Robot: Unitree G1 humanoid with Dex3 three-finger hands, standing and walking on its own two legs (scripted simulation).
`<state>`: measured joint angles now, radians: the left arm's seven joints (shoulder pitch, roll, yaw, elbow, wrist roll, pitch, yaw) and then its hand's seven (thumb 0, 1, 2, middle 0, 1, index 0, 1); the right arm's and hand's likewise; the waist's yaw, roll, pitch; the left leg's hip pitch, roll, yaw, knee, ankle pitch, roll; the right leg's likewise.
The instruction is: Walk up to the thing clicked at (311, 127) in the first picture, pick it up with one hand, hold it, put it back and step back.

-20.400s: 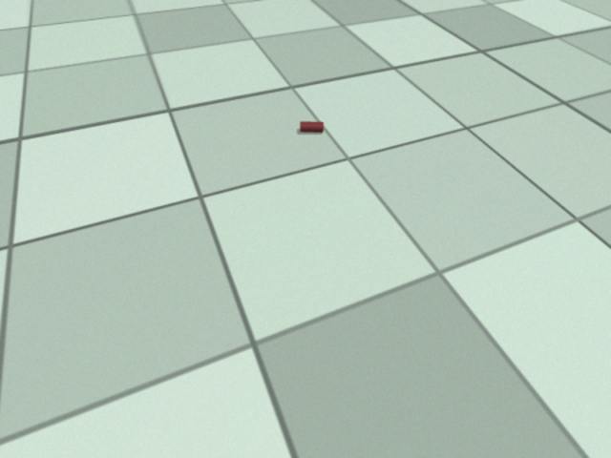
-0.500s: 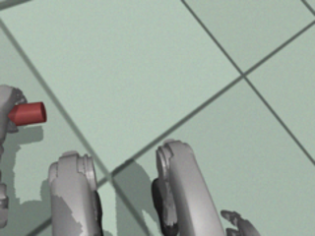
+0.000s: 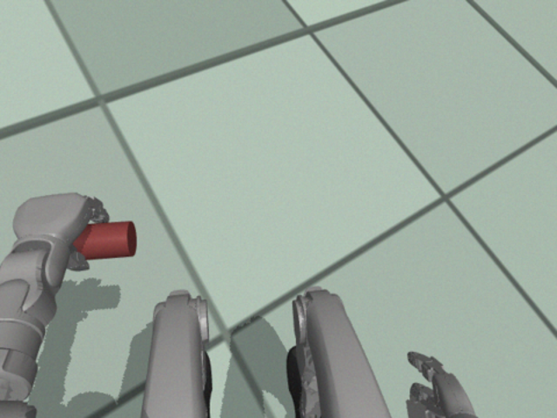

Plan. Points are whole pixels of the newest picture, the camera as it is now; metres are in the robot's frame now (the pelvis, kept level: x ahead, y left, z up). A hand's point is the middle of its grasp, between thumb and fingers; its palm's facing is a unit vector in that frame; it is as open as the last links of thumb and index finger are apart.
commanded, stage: lift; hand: left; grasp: from above
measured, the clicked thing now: (89, 241) +0.39 +0.28 -0.13
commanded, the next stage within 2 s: hold in 0.92 s
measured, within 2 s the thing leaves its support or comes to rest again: neither
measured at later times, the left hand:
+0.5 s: hand (7, 221) +0.34 +0.26 +0.09, palm faces -0.46 -0.10 -0.88, open 8.2 cm
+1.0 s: hand out of the picture +0.37 +0.25 +0.17, palm faces -0.45 -0.12 -0.88, open 8.2 cm
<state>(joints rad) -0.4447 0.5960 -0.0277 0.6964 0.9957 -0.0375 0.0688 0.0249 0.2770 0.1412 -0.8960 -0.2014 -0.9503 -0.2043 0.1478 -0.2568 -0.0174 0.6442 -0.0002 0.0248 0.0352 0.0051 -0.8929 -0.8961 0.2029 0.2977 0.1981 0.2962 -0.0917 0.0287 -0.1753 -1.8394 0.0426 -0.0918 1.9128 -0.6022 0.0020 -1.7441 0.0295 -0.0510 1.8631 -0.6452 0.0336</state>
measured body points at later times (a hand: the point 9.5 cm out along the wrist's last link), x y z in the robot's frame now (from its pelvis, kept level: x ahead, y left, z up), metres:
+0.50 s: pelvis +0.03 +0.00 +0.18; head +0.11 +0.02 +0.62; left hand +0.36 +0.27 +0.14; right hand +0.15 -0.26 +0.06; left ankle +0.10 +0.12 -0.45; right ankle +0.09 -0.13 -0.45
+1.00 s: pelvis +0.07 +0.00 +0.25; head +0.12 +0.00 +0.70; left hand +0.39 +0.25 +0.22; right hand +0.18 -0.26 +0.13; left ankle +0.10 +0.12 -0.45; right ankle +0.09 -0.13 -0.45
